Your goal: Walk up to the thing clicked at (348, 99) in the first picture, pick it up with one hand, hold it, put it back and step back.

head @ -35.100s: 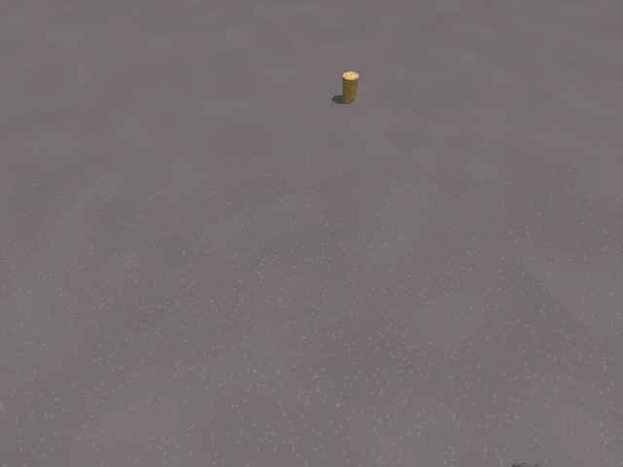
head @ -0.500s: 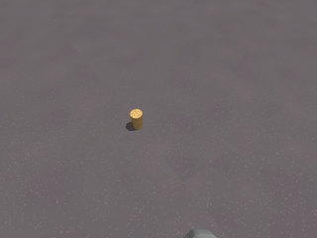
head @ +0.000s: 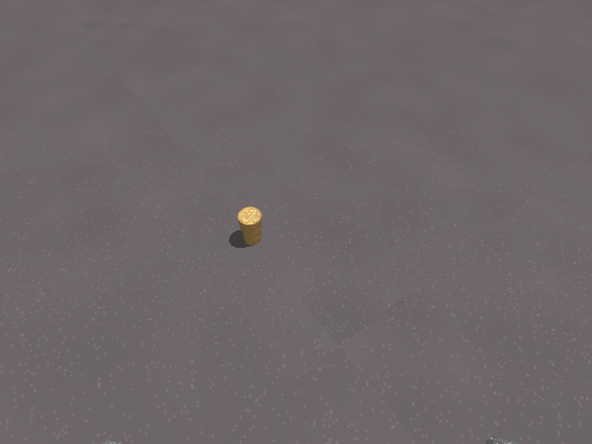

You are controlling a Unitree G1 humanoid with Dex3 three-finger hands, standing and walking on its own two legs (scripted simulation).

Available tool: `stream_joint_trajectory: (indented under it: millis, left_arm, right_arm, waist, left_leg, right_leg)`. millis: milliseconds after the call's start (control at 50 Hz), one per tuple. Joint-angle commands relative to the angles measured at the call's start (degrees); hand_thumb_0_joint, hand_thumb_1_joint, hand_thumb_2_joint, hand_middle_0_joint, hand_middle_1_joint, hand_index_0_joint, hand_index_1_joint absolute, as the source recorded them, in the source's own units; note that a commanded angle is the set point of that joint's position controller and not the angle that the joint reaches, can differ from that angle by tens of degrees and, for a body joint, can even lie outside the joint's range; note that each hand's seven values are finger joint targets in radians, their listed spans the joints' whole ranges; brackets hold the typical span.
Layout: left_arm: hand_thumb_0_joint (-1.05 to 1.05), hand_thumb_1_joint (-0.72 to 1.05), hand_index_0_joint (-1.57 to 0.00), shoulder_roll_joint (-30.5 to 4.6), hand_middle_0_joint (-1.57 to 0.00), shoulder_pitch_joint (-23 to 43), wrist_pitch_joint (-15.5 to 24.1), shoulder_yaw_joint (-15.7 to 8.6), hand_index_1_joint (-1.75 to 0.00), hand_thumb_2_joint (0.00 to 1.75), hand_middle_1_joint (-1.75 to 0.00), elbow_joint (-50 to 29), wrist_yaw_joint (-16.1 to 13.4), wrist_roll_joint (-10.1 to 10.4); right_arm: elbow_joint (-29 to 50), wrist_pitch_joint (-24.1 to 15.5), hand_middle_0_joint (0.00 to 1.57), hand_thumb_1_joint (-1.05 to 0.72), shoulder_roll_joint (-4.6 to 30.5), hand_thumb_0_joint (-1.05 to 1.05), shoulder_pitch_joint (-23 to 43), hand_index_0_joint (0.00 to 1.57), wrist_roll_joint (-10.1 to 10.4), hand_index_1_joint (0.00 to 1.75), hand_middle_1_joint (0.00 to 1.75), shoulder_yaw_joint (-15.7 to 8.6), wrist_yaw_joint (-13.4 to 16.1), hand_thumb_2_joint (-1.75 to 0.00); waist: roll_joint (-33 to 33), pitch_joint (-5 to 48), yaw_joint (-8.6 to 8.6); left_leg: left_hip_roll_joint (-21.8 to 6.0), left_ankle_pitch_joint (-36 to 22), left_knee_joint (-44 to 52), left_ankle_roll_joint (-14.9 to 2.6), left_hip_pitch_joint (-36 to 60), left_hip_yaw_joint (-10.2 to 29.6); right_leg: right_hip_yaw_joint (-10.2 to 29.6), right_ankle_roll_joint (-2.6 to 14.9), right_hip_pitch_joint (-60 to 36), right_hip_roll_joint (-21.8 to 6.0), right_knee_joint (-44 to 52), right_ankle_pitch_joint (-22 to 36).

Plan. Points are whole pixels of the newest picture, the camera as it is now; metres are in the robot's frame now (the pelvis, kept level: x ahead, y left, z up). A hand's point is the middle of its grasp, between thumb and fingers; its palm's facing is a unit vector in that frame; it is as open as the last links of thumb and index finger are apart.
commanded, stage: step back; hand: left
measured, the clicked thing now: (251, 227) +0.96 +0.21 -0.69
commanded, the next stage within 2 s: stand in 0.26 s
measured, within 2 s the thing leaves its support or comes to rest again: neither
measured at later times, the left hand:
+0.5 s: hand out of the picture +0.12 +0.24 -0.14, palm faces -0.03 -0.94 -0.34, open 7.4 cm
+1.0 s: hand out of the picture +0.04 +0.24 -0.14, palm faces -0.03 -0.94 -0.35, open 7.4 cm
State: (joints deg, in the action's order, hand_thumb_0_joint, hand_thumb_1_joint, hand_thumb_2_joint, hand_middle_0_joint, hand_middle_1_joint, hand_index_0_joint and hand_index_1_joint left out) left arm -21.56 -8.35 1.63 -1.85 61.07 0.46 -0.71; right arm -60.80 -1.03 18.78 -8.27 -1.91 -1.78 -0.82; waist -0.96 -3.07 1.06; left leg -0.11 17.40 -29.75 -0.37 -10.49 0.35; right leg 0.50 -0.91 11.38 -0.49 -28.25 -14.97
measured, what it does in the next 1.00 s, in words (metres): stands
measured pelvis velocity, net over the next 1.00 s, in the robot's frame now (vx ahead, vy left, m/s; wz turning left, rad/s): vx -0.02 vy -0.02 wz -0.01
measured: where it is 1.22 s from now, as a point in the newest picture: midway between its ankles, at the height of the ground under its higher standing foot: outside the picture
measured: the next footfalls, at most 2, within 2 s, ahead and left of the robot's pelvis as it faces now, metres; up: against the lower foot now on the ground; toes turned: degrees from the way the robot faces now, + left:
none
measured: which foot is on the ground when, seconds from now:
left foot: down 0.00-1.00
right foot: down 0.00-1.00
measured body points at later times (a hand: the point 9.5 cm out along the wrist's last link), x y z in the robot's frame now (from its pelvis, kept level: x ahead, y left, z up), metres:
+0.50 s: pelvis +0.01 +0.00 +0.01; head +0.02 +0.00 +0.46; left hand +0.12 +0.29 -0.12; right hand +0.10 -0.30 -0.12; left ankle -0.01 +0.11 -0.74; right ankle +0.00 -0.13 -0.74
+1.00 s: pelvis -0.02 -0.02 +0.01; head -0.02 -0.02 +0.46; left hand +0.04 +0.29 -0.12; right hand +0.03 -0.32 -0.13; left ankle -0.01 +0.11 -0.74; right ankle +0.00 -0.13 -0.74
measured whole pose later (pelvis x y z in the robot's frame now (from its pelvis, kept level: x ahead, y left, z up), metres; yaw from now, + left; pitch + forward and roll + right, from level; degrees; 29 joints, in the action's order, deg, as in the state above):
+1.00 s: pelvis -0.02 -0.02 +0.01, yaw -1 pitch -3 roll +0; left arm -20.5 -7.2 0.8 0.1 65.8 0.6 -0.8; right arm -66.2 -0.6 19.8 -7.7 -1.1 -0.6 -1.2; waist 0.3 -2.7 0.2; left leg -0.9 9.5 -18.2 1.0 -5.9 0.1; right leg 0.7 0.1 7.9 0.2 -18.7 -8.1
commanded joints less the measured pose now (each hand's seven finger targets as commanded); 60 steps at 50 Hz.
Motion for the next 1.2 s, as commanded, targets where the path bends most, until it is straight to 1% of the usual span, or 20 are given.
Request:
stream_joint_trajectory:
  millis: [0, 40, 120, 180, 220, 240, 260, 320, 360, 460, 520, 640, 740, 780, 820, 900, 960, 980, 1020, 1180]
  left_arm:
    - [0.00, 0.90, -0.20, -11.7, -0.20, 3.2, 1.5, -2.4, -0.30, 0.90, -0.30, -4.0, -1.4, 0.3]
    - [0.00, 0.90, -0.20, -11.3, -0.20, 4.2, 1.2, -2.3, -0.30, 0.90, -0.30, -4.2, -1.5, 0.3]
    - [0.00, 0.90, -0.20, -11.6, -0.20, 5.1, 1.0, -2.2, -0.30, 0.90, -0.30, -3.6, -1.6, 0.1]
    - [0.00, 0.90, -0.20, -11.7, -0.20, 6.1, 1.1, -2.1, -0.30, 0.90, -0.30, -3.4, -1.5, 0.0]
    - [0.00, 0.90, -0.20, -11.6, -0.20, 6.9, 1.2, -2.1, -0.30, 0.90, -0.30, -3.6, -1.6, 0.0]
    - [0.00, 0.90, -0.20, -9.4, -0.20, 7.1, 0.8, -1.0, -0.30, 0.90, -0.30, -2.5, -1.4, 0.7]
    - [0.00, 0.90, -0.20, -9.3, -0.20, 6.6, 0.7, -1.0, -0.30, 0.90, -0.30, -2.5, -1.4, 1.0]
    - [0.00, 0.90, -0.20, -10.0, -0.20, 6.7, 0.4, -0.9, -0.30, 0.90, -0.30, -1.9, -1.5, 0.7]
    - [0.00, 0.90, -0.20, -10.1, -0.20, 7.1, 0.4, -0.8, -0.30, 0.90, -0.30, -1.6, -1.5, 0.6]
    - [0.00, 0.90, -0.20, -10.2, -0.20, 7.7, 0.5, -0.6, -0.30, 0.90, -0.30, -0.8, -1.3, 0.4]
    - [0.00, 0.90, -0.20, -10.5, -0.20, 7.7, 0.7, -0.6, -0.30, 0.90, -0.30, -0.4, -1.3, 0.3]
    - [0.00, 0.90, -0.20, -10.8, -0.20, 7.5, 0.8, -0.6, -0.30, 0.90, -0.30, 0.0, -1.2, 0.3]
    - [0.00, 0.90, -0.20, -10.9, -0.20, 6.5, 0.5, -0.4, -0.30, 0.90, -0.30, 0.6, -1.0, 0.2]
    - [0.00, 0.90, -0.20, -10.9, -0.20, 6.8, 0.4, -0.5, -0.30, 0.90, -0.30, 0.4, -0.8, 0.1]
    - [0.00, 0.90, -0.20, -10.9, -0.20, 5.7, 0.6, -0.5, -0.30, 0.90, -0.30, 0.5, -0.7, 0.2]
    - [0.00, 0.90, -0.20, -11.1, -0.20, 5.6, 0.6, -0.4, -0.30, 0.90, -0.30, 0.4, -0.7, 0.1]
    - [0.00, 0.90, -0.20, -11.4, -0.20, 5.3, 0.6, -0.5, -0.30, 0.90, -0.30, 0.3, -0.6, 0.3]
    - [0.00, 0.90, -0.20, -11.3, -0.20, 5.2, 0.5, -0.5, -0.30, 0.90, -0.30, 0.3, -0.6, 0.4]
    - [0.00, 0.90, -0.20, -11.4, -0.20, 4.8, 0.5, -0.4, -0.30, 0.90, -0.30, 0.3, -0.5, 0.4]
    - [0.00, 0.90, -0.20, -11.1, -0.20, 3.9, 0.6, 0.0, -0.30, 0.90, -0.30, 0.2, -0.6, 0.5]
  right_arm:
    - [3.6, -1.1, 0.20, -0.90, 13.1, 0.00, 3.0, 0.20, 0.9, 0.30, 0.30, -3.2, 1.6, -0.90]
    - [3.4, -0.9, 0.20, -0.90, 13.0, 0.00, 3.3, 0.20, 0.9, 0.30, 0.30, -3.4, 1.7, -0.90]
    - [3.5, -0.6, 0.20, -0.90, 12.7, 0.00, 6.2, 0.20, 0.7, 0.30, 0.30, -3.3, 1.5, -0.90]
    - [3.0, -0.6, 0.20, -0.90, 12.4, 0.00, 6.8, 0.20, 0.5, 0.30, 0.30, -3.3, 1.4, -0.90]
    - [2.5, -0.7, 0.20, -0.90, 12.2, 0.00, 6.4, 0.20, 0.6, 0.30, 0.30, -3.1, 1.3, -0.90]
    - [2.4, -0.9, 0.20, -0.90, 12.8, 0.00, 7.1, 0.20, 1.6, 0.30, 0.30, -2.5, 1.4, -0.90]
    - [2.0, -1.0, 0.20, -0.90, 13.1, 0.00, 6.7, 0.20, 1.6, 0.30, 0.30, -2.4, 1.4, -0.90]
    - [1.3, -1.2, 0.20, -0.90, 12.9, 0.00, 6.8, 0.20, 1.8, 0.30, 0.30, -2.2, 1.6, -0.90]
    - [1.1, -1.1, 0.20, -0.90, 12.7, 0.00, 7.5, 0.20, 1.8, 0.30, 0.30, -2.0, 1.6, -0.90]
    - [0.4, -0.8, 0.20, -0.90, 12.3, 0.00, 8.4, 0.20, 1.7, 0.30, 0.30, -1.5, 1.3, -0.90]
    - [-0.1, -0.8, 0.20, -0.90, 12.3, 0.00, 8.2, 0.20, 1.7, 0.30, 0.30, -1.4, 1.2, -0.90]
    - [-0.7, -0.7, 0.20, -0.90, 12.5, 0.00, 7.6, 0.20, 1.4, 0.30, 0.30, -1.2, 1.1, -0.90]
    - [-1.3, -0.4, 0.20, -0.90, 12.6, 0.00, 6.6, 0.20, 1.4, 0.30, 0.30, -1.1, 0.8, -0.90]
    - [-1.3, -0.5, 0.20, -0.90, 12.9, 0.00, 5.4, 0.20, 1.2, 0.30, 0.30, -1.2, 0.7, -0.90]
    - [-1.2, -0.8, 0.20, -0.90, 12.8, 0.00, 5.5, 0.20, 1.2, 0.30, 0.30, -1.1, 0.6, -0.90]
    - [-1.5, -0.6, 0.20, -0.90, 12.9, 0.00, 4.3, 0.20, 1.1, 0.30, 0.30, -1.2, 0.6, -0.90]
    - [-1.5, -0.8, 0.20, -0.90, 13.0, 0.00, 3.5, 0.20, 1.1, 0.30, 0.30, -1.1, 0.6, -0.90]
    - [-1.7, -0.7, 0.20, -0.90, 12.8, 0.00, 3.0, 0.20, 0.9, 0.30, 0.30, -0.9, 0.6, -0.90]
    - [-1.6, -0.7, 0.20, -0.90, 12.9, 0.00, 3.1, 0.20, 1.1, 0.30, 0.30, -1.0, 0.6, -0.90]
    - [-1.7, -0.8, 0.20, -0.90, 13.3, 0.00, 2.6, 0.20, 1.2, 0.30, 0.30, -0.6, 0.9, -0.90]
  waist:
    - [3.2, 8.2, -0.64]
    - [2.4, 7.8, -0.85]
    - [0.8, 5.3, -0.50]
    - [0.0, 5.6, -0.88]
    - [0.1, 6.8, -1.07]
    - [1.1, 7.2, -1.06]
    - [1.3, 7.7, -0.94]
    - [1.4, 8.8, -1.26]
    - [1.3, 8.6, -1.23]
    - [1.3, 6.5, -1.21]
    - [1.0, 6.8, -1.34]
    - [1.3, 5.4, -1.42]
    - [0.8, 1.1, -1.29]
    - [1.3, 1.2, -1.70]
    - [1.4, 2.7, -1.07]
    - [0.1, 1.6, -1.25]
    - [1.0, 1.8, -1.43]
    - [0.8, 1.0, -1.27]
    - [0.3, 1.8, -1.17]
    - [1.9, 3.6, -1.11]
  left_leg:
    - [-6.2, -25.5, 3.5, -1.88, 3.0, 4.0]
    - [-6.4, -24.8, 4.1, -2.04, 2.3, 4.0]
    - [-6.3, -15.5, 5.8, -2.37, 0.3, 3.9]
    - [-6.0, -15.2, 6.3, -2.02, 1.2, 3.3]
    - [-6.0, -18.6, 6.5, -1.65, 2.3, 2.9]
    - [-7.0, -25.2, 8.8, -1.54, 4.9, 5.2]
    - [-7.5, -28.8, 9.1, -1.38, 6.5, 5.1]
    - [-7.6, -33.0, 9.8, -0.88, 10.1, 4.4]
    - [-7.6, -31.0, 10.8, -0.85, 9.6, 4.1]
    - [-7.2, -21.2, 13.5, -0.25, 8.8, 4.0]
    - [-7.3, -20.9, 14.0, -0.31, 8.4, 4.0]
    - [-7.1, -15.5, 14.9, -0.09, 8.5, 3.8]
    - [-6.5, -5.3, 16.2, -0.26, 4.7, 4.4]
    - [-6.4, -4.0, 16.4, -0.38, 4.0, 4.5]
    - [-6.7, -5.5, 16.1, -0.58, 4.6, 4.9]
    - [-6.5, -4.1, 15.3, -0.71, 4.3, 4.8]
    - [-6.7, -4.2, 15.8, -0.80, 3.4, 5.2]
    - [-6.4, -2.9, 16.1, -0.61, 2.2, 5.2]
    - [-6.5, -3.9, 15.8, -0.71, 2.9, 5.3]
    - [-7.0, -9.2, 15.2, -0.64, 3.6, 5.2]
  right_leg:
    - [4.0, 3.97, -5.8, -5.4, 0.5, 22.3]
    - [3.7, 3.90, -6.0, -5.3, 0.2, 21.3]
    - [4.8, 3.64, -5.0, -5.5, 1.9, 18.0]
    - [5.7, 3.71, -5.1, -5.9, 2.8, 18.6]
    - [5.6, 3.50, -6.4, -6.0, 2.5, 20.7]
    - [5.6, 3.04, -6.3, -6.6, 4.1, 25.4]
    - [5.1, 2.58, -7.1, -6.3, 3.8, 26.2]
    - [4.4, 2.43, -7.8, -6.2, 5.2, 28.0]
    - [4.4, 2.23, -8.9, -6.6, 6.6, 27.8]
    - [5.1, 1.77, -7.6, -6.5, 10.1, 19.8]
    - [5.2, 1.92, -8.8, -7.0, 10.6, 21.1]
    - [5.8, 1.93, -6.4, -7.0, 12.4, 16.6]
    - [6.5, 1.72, -2.7, -6.3, 15.1, 2.7]
    - [6.9, 1.96, -1.9, -6.3, 15.2, 0.6]
    - [6.8, 2.14, -2.8, -6.4, 14.4, 2.7]
    - [7.6, 2.09, -0.7, -6.5, 15.5, -0.9]
    - [7.4, 2.31, -1.9, -6.3, 14.4, 1.1]
    - [7.4, 2.22, -1.6, -6.2, 14.4, -0.6]
    - [7.4, 2.21, -1.8, -6.2, 14.2, 0.3]
    - [6.7, 2.30, -4.2, -6.3, 12.4, 8.9]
